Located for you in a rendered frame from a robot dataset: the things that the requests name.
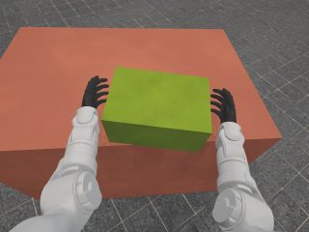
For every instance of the robot right forearm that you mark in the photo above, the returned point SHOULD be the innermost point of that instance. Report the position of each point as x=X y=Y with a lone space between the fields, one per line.
x=232 y=164

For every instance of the right robot upper arm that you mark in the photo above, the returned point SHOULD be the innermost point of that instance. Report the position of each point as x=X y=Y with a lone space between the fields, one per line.
x=237 y=211

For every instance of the robot left hand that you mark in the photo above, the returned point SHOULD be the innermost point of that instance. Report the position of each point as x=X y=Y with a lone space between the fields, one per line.
x=90 y=97

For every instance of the robot right hand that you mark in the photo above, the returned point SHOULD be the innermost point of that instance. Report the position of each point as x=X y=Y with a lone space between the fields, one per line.
x=227 y=111

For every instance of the robot left forearm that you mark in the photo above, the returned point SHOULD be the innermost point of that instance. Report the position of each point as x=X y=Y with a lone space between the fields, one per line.
x=82 y=147

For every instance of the left robot upper arm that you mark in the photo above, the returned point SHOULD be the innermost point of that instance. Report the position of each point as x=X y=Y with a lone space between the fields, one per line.
x=67 y=204

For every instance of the carton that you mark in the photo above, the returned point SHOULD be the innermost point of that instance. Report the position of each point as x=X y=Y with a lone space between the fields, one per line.
x=158 y=109

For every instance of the pedestal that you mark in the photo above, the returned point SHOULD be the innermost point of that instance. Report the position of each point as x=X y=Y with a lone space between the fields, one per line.
x=45 y=71

